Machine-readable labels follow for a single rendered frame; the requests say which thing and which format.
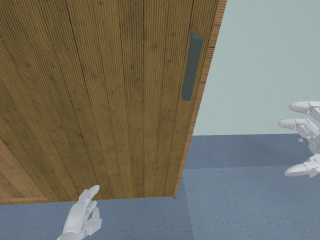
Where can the handle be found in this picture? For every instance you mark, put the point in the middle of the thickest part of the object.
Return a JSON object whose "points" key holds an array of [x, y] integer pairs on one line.
{"points": [[195, 47]]}

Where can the right robot hand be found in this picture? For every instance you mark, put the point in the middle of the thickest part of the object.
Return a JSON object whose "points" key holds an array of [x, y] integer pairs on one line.
{"points": [[309, 131]]}

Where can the left robot hand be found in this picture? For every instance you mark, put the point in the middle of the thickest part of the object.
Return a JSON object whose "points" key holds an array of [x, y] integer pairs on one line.
{"points": [[77, 222]]}

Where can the wardrobe door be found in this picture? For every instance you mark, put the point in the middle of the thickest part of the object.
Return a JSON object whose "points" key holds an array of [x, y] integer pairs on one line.
{"points": [[91, 92], [14, 180]]}

